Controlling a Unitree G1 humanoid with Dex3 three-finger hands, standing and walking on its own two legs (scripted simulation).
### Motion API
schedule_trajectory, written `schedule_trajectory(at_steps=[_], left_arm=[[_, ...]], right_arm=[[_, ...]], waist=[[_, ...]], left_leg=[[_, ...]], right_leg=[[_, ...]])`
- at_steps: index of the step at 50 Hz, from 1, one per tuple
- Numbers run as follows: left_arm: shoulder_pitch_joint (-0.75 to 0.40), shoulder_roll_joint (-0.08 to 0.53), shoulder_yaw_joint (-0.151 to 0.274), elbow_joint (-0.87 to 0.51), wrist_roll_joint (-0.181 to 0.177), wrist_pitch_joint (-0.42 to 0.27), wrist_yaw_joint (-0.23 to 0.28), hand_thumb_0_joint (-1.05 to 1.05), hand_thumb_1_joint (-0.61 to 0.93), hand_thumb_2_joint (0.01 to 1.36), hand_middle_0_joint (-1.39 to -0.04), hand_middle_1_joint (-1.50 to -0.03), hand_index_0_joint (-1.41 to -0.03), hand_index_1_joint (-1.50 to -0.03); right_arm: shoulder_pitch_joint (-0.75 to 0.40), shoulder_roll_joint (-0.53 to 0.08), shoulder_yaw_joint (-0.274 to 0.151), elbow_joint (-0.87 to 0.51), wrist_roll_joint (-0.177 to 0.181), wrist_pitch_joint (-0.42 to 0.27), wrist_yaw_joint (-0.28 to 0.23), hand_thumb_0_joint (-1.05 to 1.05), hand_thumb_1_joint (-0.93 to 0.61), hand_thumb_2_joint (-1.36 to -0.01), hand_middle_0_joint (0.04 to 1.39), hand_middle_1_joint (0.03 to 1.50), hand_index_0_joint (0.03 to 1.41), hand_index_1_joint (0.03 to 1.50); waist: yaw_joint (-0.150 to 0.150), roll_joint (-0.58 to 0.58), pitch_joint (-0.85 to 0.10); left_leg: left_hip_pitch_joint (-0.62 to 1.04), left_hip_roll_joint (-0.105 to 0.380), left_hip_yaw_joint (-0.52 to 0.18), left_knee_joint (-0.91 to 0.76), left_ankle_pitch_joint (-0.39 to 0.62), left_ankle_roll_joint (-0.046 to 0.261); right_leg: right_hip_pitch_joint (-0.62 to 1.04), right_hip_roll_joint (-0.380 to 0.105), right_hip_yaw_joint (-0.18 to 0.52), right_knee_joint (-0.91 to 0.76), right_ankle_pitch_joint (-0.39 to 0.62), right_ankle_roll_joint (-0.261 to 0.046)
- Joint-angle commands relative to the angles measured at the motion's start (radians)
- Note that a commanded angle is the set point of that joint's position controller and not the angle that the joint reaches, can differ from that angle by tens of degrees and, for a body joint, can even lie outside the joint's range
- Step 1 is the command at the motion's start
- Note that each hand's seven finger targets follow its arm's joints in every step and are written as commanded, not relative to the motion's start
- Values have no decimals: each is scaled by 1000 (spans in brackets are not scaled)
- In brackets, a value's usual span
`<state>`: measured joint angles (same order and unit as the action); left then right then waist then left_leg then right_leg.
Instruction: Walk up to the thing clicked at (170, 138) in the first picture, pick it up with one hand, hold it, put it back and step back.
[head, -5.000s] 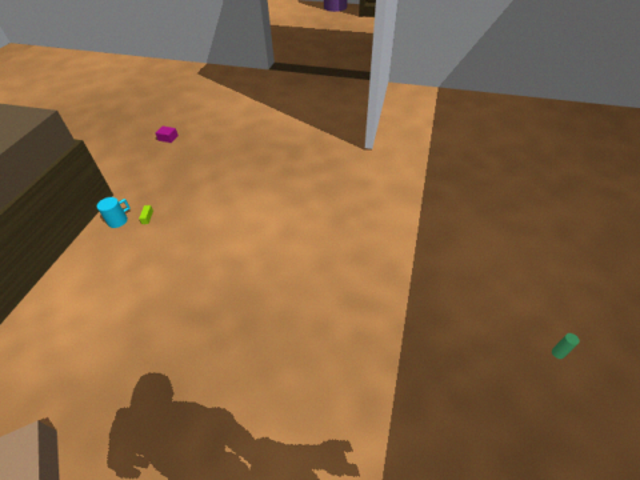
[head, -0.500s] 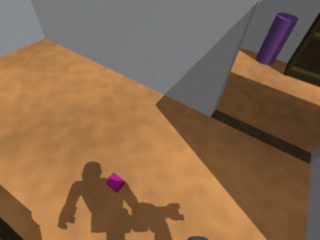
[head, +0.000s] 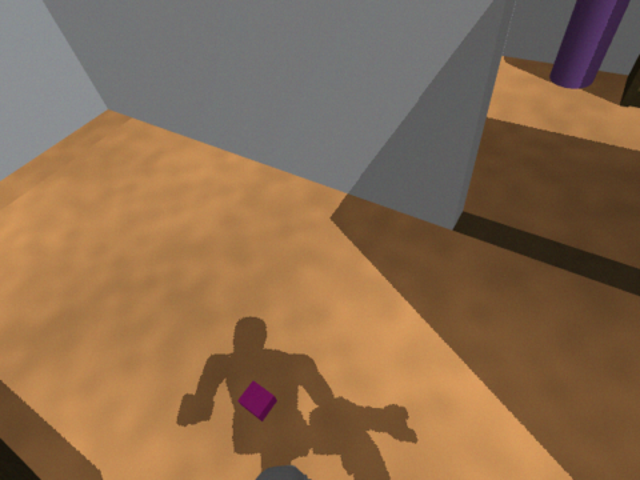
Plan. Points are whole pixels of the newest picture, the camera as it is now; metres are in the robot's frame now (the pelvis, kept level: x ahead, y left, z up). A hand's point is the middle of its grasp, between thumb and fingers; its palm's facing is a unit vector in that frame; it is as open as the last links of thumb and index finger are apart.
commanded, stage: walk up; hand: left
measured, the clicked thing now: (257, 400) +0.45 +0.31 -0.74
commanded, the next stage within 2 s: stand in 1.72 s
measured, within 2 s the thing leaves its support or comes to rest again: neither
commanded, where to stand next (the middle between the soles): +0.10 +0.03 m, yaw +1 degrees
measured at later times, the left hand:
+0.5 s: hand out of the picture +0.06 +0.28 -0.17, palm faces +0.03 -0.95 -0.32, open 7.4 cm
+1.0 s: hand out of the picture +0.11 +0.28 -0.15, palm faces +0.04 -0.94 -0.33, open 7.4 cm
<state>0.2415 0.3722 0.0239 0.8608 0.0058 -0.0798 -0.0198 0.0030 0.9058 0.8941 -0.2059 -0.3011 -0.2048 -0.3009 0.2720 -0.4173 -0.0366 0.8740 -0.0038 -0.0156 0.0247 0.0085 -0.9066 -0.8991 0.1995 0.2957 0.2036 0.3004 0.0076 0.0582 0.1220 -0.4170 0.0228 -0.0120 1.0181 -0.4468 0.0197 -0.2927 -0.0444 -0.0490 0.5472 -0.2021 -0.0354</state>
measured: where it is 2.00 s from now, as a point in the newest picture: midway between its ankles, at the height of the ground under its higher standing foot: outside the picture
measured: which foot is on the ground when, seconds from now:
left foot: up 0.00-0.18, down 0.20-1.00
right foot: down 0.00-1.00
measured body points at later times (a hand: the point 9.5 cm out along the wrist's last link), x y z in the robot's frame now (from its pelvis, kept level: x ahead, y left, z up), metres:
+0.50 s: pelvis +0.01 +0.03 -0.01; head +0.02 +0.04 +0.44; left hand +0.06 +0.33 -0.15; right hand +0.13 -0.27 -0.12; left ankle +0.08 +0.15 -0.73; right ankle +0.06 -0.10 -0.73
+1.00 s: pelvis +0.04 +0.03 +0.01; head +0.05 +0.03 +0.46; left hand +0.10 +0.33 -0.12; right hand +0.13 -0.27 -0.12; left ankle +0.08 +0.15 -0.73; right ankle +0.06 -0.10 -0.73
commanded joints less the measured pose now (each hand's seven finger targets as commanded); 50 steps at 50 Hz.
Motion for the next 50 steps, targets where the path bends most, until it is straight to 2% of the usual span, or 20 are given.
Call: schedule_trajectory(at_steps=[1,6,8,9,10,11,12,13,15,16,18,19,22,24,27,31,35,41,48,50], left_arm=[[24,258,63,-51,4,-2,32,0,900,900,-200,-300,-200,-300],[-37,261,61,-48,3,22,34,0,900,900,-200,-300,-200,-300],[-68,269,60,-42,-9,35,34,0,900,900,-200,-300,-200,-300],[-68,253,52,-40,-15,42,34,0,900,900,-200,-300,-200,-300],[-64,230,43,-36,-18,47,33,0,900,900,-200,-300,-200,-300],[-34,190,31,-31,-28,55,32,0,900,900,-200,-300,-200,-300],[-15,180,25,-9,-34,66,35,0,900,900,-200,-300,-200,-300],[-15,214,39,39,-29,74,40,0,900,900,-200,-300,-200,-300],[-40,221,40,68,-18,72,30,0,900,900,-200,-300,-200,-300],[-26,208,39,82,-19,68,26,0,900,900,-200,-300,-200,-300],[-25,209,34,110,-14,60,27,0,900,900,-200,-300,-200,-300],[-45,207,33,122,-11,59,27,0,900,900,-200,-300,-200,-300],[-93,212,25,140,-4,59,24,0,900,900,-200,-300,-200,-300],[-113,215,23,152,-2,56,18,0,900,900,-200,-300,-200,-300],[-135,215,22,173,-1,43,17,0,900,900,-200,-300,-200,-300],[-152,208,17,195,0,28,17,0,900,900,-200,-300,-200,-300],[-181,207,17,200,2,29,16,0,900,900,-200,-300,-200,-300],[-155,195,17,226,-4,32,19,0,900,900,-200,-300,-200,-300],[-171,189,20,238,-8,40,21,0,900,900,-200,-300,-200,-300],[-172,191,19,235,-8,43,22,0,900,900,-200,-300,-200,-300]], right_arm=[[90,-142,-46,-10,4,-2,-18,0,-900,-900,200,300,200,300],[18,-135,-44,22,3,-10,-27,0,-900,-900,200,300,200,300],[32,-137,-47,40,-1,-16,-32,0,-900,-900,200,300,200,300],[24,-153,-52,49,-5,-20,-34,0,-900,-900,200,300,200,300],[11,-182,-57,47,-11,-24,-36,0,-900,-900,200,300,200,300],[-39,-237,-62,30,-23,-27,-38,0,-900,-900,200,300,200,300],[-115,-260,-58,9,-11,-31,-34,0,-900,-900,200,300,200,300],[-158,-269,-58,21,-4,-27,-30,0,-900,-900,200,300,200,300],[-183,-223,-40,27,-8,-19,-29,0,-900,-900,200,300,200,300],[-193,-205,-30,31,-10,-19,-30,0,-900,-900,200,300,200,300],[-208,-189,-23,43,1,-15,-26,0,-900,-900,200,300,200,300],[-213,-174,-18,52,4,-12,-25,0,-900,-900,200,300,200,300],[-226,-175,-14,68,3,1,-22,0,-900,-900,200,300,200,300],[-238,-179,-16,84,-2,6,-19,0,-900,-900,200,300,200,300],[-233,-166,-12,113,0,4,-14,0,-900,-900,200,300,200,300],[-226,-157,-8,144,7,-6,-10,0,-900,-900,200,300,200,300],[-221,-153,-8,170,7,-4,-11,0,-900,-900,200,300,200,300],[-248,-148,0,194,5,-13,-14,0,-900,-900,200,300,200,300],[-243,-144,3,219,4,-17,-19,0,-900,-900,200,300,200,300],[-253,-150,1,219,1,-17,-21,0,-900,-900,200,300,200,300]], waist=[[-2,-222,-112],[5,-239,-130],[-21,-206,-154],[-23,-178,-149],[-23,-106,-147],[14,44,-155],[38,101,-143],[31,142,-127],[24,128,-114],[32,138,-128],[36,143,-160],[29,123,-178],[11,75,-120],[8,40,-56],[-3,-29,-42],[-14,-65,-130],[-19,-113,-116],[3,-86,-133],[7,-45,-167],[7,-27,-170]], left_leg=[[-18,10,-19,-83,82,-26],[126,15,30,-308,173,-38],[202,-7,54,-420,267,-14],[245,-4,32,-471,316,0],[251,51,-49,-531,361,20],[222,193,-257,-601,373,67],[133,281,-351,-668,305,138],[15,297,-370,-682,185,189],[-11,207,-252,-680,104,140],[24,175,-205,-651,131,109],[57,146,-172,-609,163,69],[53,140,-169,-609,147,59],[40,129,-180,-678,-112,41],[50,116,-180,-683,-157,28],[111,95,-160,-648,-28,22],[224,84,-129,-633,143,17],[236,76,-117,-648,153,8],[224,97,-132,-704,238,10],[216,108,-128,-724,352,3],[218,106,-123,-729,340,2]], right_leg=[[66,-170,137,-176,330,-155],[1,-205,123,-74,407,-159],[-21,-203,124,6,370,-134],[-70,-194,137,26,286,-108],[-92,-166,130,55,174,-71],[-117,-76,89,129,-7,-14],[-51,19,19,167,-247,6],[55,2,50,213,-307,5],[82,7,49,150,-276,0],[82,6,39,86,-204,2],[119,0,41,-5,-74,4],[145,-9,53,-30,-59,3],[79,-38,97,-97,-204,-2],[-1,-52,124,-154,-295,-8],[-42,-77,163,-237,-299,-12],[5,-98,166,-279,-191,-2],[-2,-112,168,-313,-226,9],[93,-97,119,-282,-50,15],[190,-99,95,-265,63,20],[192,-99,92,-267,75,22]])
